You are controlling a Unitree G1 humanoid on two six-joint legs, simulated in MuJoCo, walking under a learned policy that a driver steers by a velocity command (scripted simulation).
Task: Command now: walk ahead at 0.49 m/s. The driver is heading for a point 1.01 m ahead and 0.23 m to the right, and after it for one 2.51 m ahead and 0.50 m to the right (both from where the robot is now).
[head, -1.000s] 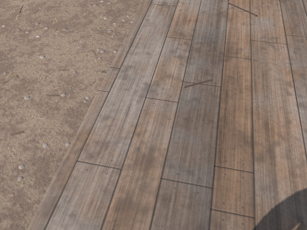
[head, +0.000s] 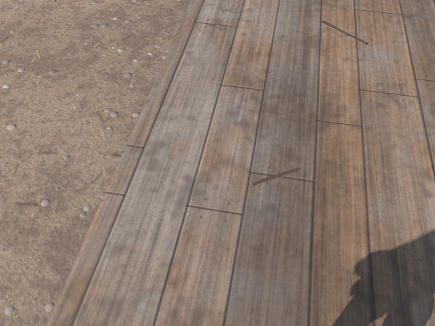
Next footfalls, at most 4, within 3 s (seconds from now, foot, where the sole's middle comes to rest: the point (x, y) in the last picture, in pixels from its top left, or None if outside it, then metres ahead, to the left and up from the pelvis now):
0.36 right None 0.38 -0.12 -0.78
0.90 left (204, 266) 0.68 0.06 -0.78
1.40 right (266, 273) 0.66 -0.14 -0.78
1.92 left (249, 189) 1.00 -0.10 -0.78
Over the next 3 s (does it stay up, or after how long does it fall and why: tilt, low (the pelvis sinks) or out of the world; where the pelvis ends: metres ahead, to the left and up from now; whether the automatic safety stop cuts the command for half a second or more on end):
stays up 1.33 -0.29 -0.03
